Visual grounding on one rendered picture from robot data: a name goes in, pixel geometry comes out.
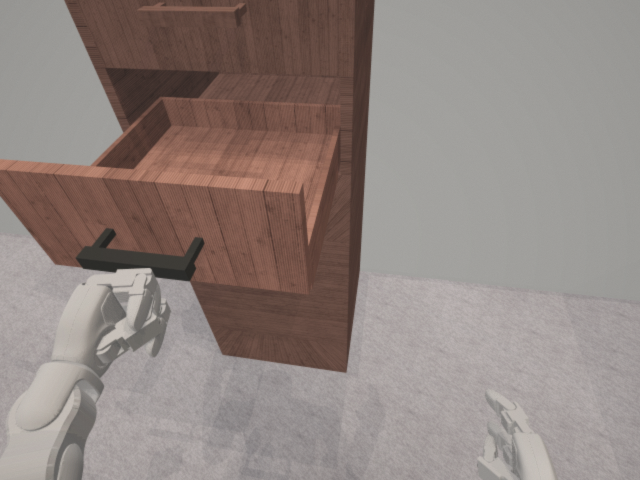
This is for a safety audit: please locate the cabinet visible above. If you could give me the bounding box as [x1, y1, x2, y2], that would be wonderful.
[64, 0, 375, 373]

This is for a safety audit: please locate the robot left forearm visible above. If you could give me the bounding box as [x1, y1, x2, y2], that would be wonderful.
[0, 361, 104, 480]

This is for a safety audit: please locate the robot left hand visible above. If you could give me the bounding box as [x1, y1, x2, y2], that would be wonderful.
[51, 268, 171, 378]

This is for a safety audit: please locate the handle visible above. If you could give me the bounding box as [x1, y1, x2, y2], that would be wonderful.
[136, 6, 242, 28]
[76, 228, 205, 281]

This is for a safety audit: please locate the drawer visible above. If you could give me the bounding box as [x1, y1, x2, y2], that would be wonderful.
[0, 97, 340, 295]

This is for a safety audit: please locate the robot right hand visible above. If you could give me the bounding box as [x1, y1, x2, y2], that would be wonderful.
[477, 389, 558, 480]

